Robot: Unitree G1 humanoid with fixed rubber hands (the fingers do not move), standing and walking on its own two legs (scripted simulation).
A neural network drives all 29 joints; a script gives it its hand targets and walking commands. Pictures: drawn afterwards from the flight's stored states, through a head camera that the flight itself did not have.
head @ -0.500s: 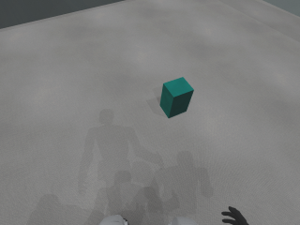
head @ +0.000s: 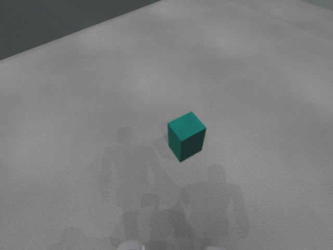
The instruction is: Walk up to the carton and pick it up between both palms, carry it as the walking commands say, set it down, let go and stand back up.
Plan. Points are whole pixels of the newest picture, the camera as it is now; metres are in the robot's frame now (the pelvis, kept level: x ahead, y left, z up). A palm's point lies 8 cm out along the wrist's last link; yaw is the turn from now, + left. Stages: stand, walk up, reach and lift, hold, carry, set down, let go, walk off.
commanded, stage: walk up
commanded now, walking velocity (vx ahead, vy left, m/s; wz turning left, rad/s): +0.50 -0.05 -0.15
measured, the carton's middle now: (185, 137) +0.79 -0.11 -0.63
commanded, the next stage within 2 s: none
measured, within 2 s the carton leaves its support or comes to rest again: neither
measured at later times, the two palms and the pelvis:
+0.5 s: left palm (73, 224) +0.21 +0.28 -0.15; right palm (244, 197) +0.24 -0.20 -0.09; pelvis +0.20 +0.05 +0.02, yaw -1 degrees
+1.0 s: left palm (115, 162) +0.37 +0.17 -0.11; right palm (265, 209) +0.22 -0.26 -0.14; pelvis +0.29 -0.04 +0.01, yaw -2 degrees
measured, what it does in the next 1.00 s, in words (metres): walks ahead: left foot, then right foot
